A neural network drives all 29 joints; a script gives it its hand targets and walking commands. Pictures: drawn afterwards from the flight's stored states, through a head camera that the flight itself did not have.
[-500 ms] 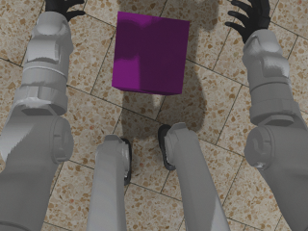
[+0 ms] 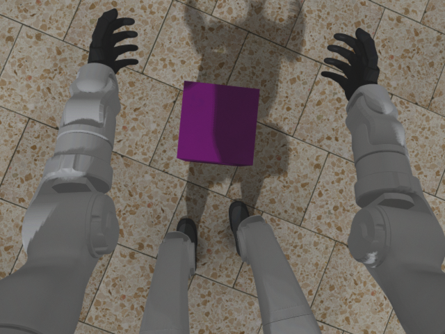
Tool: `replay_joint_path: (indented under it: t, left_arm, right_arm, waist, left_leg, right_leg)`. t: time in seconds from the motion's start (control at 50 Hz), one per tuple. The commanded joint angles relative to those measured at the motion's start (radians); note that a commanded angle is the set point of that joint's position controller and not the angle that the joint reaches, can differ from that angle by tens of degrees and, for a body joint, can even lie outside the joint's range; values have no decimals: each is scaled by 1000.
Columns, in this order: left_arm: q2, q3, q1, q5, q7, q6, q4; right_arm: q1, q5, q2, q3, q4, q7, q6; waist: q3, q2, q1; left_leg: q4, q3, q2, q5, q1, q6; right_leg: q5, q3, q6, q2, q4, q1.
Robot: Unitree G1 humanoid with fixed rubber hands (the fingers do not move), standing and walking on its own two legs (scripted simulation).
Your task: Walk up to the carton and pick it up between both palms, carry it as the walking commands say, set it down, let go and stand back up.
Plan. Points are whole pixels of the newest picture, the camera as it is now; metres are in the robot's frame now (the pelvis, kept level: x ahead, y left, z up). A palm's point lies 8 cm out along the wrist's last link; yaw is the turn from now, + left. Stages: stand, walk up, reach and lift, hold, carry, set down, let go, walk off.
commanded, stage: set down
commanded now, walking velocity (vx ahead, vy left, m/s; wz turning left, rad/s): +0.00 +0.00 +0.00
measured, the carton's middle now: (216, 130) +0.47 -0.06 -0.52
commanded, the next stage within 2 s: let go in 0.06 s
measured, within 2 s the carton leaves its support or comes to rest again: neither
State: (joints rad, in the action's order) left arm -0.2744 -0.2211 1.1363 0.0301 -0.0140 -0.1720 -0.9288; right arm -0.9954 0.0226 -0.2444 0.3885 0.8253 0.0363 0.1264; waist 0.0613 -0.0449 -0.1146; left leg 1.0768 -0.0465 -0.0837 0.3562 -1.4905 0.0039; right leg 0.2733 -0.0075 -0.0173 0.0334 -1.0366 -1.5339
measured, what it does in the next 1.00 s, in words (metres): rises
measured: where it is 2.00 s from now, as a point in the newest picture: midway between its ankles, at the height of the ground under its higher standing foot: (215, 248)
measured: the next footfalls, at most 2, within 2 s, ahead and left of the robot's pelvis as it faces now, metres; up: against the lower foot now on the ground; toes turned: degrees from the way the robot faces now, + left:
none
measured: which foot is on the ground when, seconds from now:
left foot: down 0.00-1.00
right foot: down 0.00-1.00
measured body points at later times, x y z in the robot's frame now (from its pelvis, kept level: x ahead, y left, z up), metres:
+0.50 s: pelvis +0.04 -0.01 +0.07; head +0.26 -0.02 +0.46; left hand +0.41 +0.16 -0.05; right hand +0.36 -0.28 -0.04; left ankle +0.05 +0.11 -0.62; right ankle +0.08 -0.10 -0.62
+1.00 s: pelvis +0.08 +0.01 +0.12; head +0.12 +0.01 +0.56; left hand +0.27 +0.23 +0.03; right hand +0.25 -0.23 +0.04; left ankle +0.05 +0.11 -0.62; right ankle +0.08 -0.10 -0.62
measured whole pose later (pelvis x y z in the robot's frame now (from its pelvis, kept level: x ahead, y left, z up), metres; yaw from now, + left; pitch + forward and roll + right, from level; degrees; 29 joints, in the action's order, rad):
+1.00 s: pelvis +0.08 +0.01 +0.12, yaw -2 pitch +1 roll -1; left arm -0.20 -0.06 -0.20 0.01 0.04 -0.06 -0.46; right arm 0.23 0.01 -0.22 0.03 0.42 0.07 0.07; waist -0.06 -0.01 -0.02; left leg 0.46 -0.06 -0.04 0.30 -0.17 0.03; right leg 0.23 -0.04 -0.02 0.05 -0.43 -0.22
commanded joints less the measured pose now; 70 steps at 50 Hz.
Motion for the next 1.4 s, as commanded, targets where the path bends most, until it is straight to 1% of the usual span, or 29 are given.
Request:
replay_joint_path:
  t: [0.0,0.06,0.12,0.18,0.22,0.26,0.3,0.34,0.4,0.46,0.5,0.56,0.66,0.74,0.8,0.86,0.98,1.06,1.2,1.32,1.38]
  left_arm:
    - [-53,-33,206,33,3,40,60]
    - [-32,-64,160,73,-5,46,62]
    - [-22,-82,100,102,-20,48,106]
    - [-6,-65,-6,111,-43,45,191]
    - [18,-34,-134,103,-63,45,278]
    - [42,-1,-250,84,-86,44,375]
    - [47,22,-324,74,-91,48,469]
    - [59,42,-400,68,-81,53,520]
    - [51,47,-501,57,-59,70,517]
    - [46,43,-616,48,-40,89,471]
    - [48,44,-706,42,-29,101,438]
    - [47,58,-827,30,-14,121,417]
    - [29,81,-992,13,14,153,442]
    - [13,104,-1127,-1,30,170,486]
    - [7,116,-1189,-12,38,171,513]
    - [-1,129,-1250,-21,47,161,541]
    - [-4,154,-1306,-27,62,115,574]
    - [-6,162,-1311,-30,68,84,586]
    - [-13,167,-1332,-25,65,55,593]
    - [-36,189,-1320,-42,40,74,567]
    - [-37,192,-1323,-42,26,83,542]
  right_arm:
    - [-162,-32,-81,21,-70,6,-39]
    - [-121,-65,-79,31,-69,11,-46]
    - [-82,-89,-92,32,-110,18,-45]
    - [-3,-108,-109,15,-175,31,-38]
    - [116,-115,-119,-15,-230,47,-37]
    - [219,-104,-137,-60,-285,69,-39]
    - [294,-85,-137,-88,-332,79,-41]
    - [379,-62,-118,-114,-356,85,-43]
    - [477,-33,-95,-150,-372,92,-54]
    - [581,-19,-84,-190,-357,90,-69]
    - [666,-17,-76,-215,-344,82,-79]
    - [791,-12,-64,-249,-351,67,-96]
    - [966,-8,-46,-295,-416,42,-118]
    - [1081,-8,-44,-317,-466,29,-121]
    - [1122,-9,-52,-322,-489,28,-116]
    - [1168,-8,-60,-326,-501,30,-104]
    - [1194,-16,-64,-331,-489,38,-57]
    - [1189,-27,-71,-324,-487,40,-26]
    - [1185,-38,-89,-315,-498,34,12]
    - [1170,-40,-88,-324,-511,9,69]
    - [1147,-40,-96,-325,-512,-6,90]
  waist:
    - [820,-20,-34]
    - [838,-19,-26]
    - [910,-13,-19]
    - [1039,-10,-16]
    - [1125,-7,-16]
    - [1131,-1,-15]
    - [1056,13,-11]
    - [963,22,-10]
    - [805,47,6]
    - [648,52,29]
    - [562,49,41]
    - [458,54,52]
    - [324,78,65]
    - [244,65,79]
    - [169,48,88]
    - [100,37,90]
    - [-47,7,96]
    - [-104,9,95]
    - [-119,15,97]
    - [-78,1,105]
    - [-56,5,113]
  left_leg:
    - [-116,6,0,-236,363,-42]
    - [-132,5,1,-280,377,-48]
    - [-149,11,2,-334,424,-51]
    - [-171,20,4,-407,507,-49]
    - [-192,21,5,-472,582,-48]
    - [-224,20,8,-496,630,-50]
    - [-259,24,7,-448,626,-51]
    - [-295,25,6,-390,611,-47]
    - [-351,25,10,-282,586,-38]
    - [-400,22,20,-213,639,-33]
    - [-429,22,28,-197,702,-29]
    - [-472,21,37,-182,785,-21]
    - [-535,21,48,-185,921,-7]
    - [-586,16,53,-242,1056,-3]
    - [-626,10,56,-282,1133,-1]
    - [-660,0,62,-315,1202,2]
    - [-717,-9,78,-283,1275,-9]
    - [-731,-10,86,-276,1291,-12]
    - [-718,-19,95,-344,1336,-12]
    - [-668,-28,105,-396,1365,-10]
    - [-652,-29,109,-410,1370,-7]
  right_leg:
    - [-390,24,61,-9,68,614]
    - [-434,20,57,-7,82,655]
    - [-492,13,50,-3,95,743]
    - [-587,6,41,-2,98,880]
    - [-664,-2,29,-2,105,985]
    - [-694,-14,15,-3,128,1053]
    - [-680,-29,9,-5,163,1104]
    - [-665,-43,8,-9,196,1159]
    - [-605,-68,15,-25,249,1242]
    - [-496,-78,21,-34,308,1258]
    - [-439,-79,24,-36,346,1263]
    - [-398,-79,28,-36,392,1287]
    - [-377,-74,36,-31,456,1355]
    - [-388,-65,39,-24,508,1409]
    - [-380,-54,39,-18,551,1439]
    - [-366,-42,40,-11,590,1474]
    - [-258,-18,34,4,634,1515]
    - [-218,-7,32,12,631,1526]
    - [-208,-2,35,18,612,1508]
    - [-187,-10,31,19,573,1445]
    - [-181,-16,31,16,561,1429]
